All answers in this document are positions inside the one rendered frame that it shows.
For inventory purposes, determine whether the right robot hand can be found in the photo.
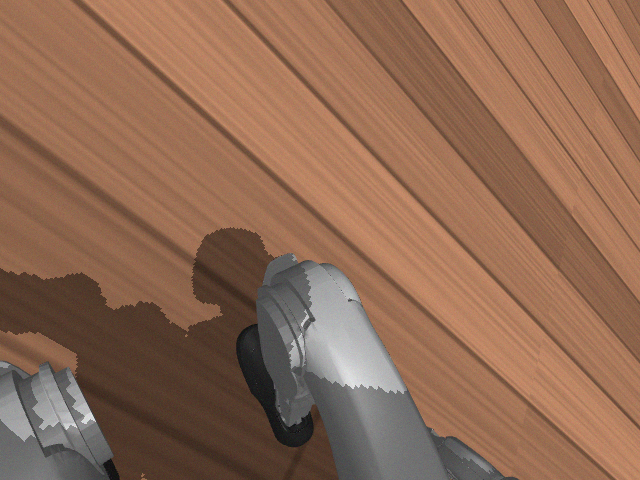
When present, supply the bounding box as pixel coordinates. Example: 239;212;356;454
426;426;505;480

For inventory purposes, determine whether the left robot foot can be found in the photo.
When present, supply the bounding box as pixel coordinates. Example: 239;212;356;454
103;459;120;480

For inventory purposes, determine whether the right robot foot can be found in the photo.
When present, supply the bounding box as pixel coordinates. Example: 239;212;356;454
236;324;313;447

